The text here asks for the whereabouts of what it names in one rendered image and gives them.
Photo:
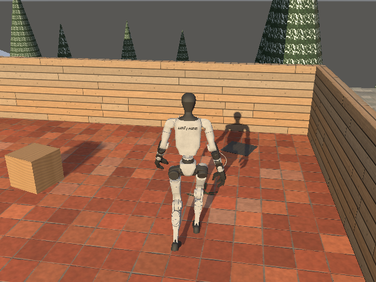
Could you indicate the left robot thigh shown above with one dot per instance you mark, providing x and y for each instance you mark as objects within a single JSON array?
[{"x": 175, "y": 183}]

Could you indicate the robot right hand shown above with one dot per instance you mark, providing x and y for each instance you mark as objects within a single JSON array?
[{"x": 221, "y": 179}]

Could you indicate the robot right forearm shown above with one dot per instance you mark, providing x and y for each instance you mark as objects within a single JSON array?
[{"x": 217, "y": 159}]

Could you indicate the robot left upper arm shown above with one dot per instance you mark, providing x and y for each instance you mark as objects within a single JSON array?
[{"x": 166, "y": 133}]

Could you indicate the robot left forearm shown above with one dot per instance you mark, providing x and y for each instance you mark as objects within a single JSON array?
[{"x": 160, "y": 152}]

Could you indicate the robot left hand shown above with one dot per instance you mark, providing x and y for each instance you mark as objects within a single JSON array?
[{"x": 162, "y": 161}]

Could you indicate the robot head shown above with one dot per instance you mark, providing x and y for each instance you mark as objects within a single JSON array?
[{"x": 188, "y": 102}]

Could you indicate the robot right upper arm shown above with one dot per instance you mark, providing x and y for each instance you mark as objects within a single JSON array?
[{"x": 206, "y": 124}]

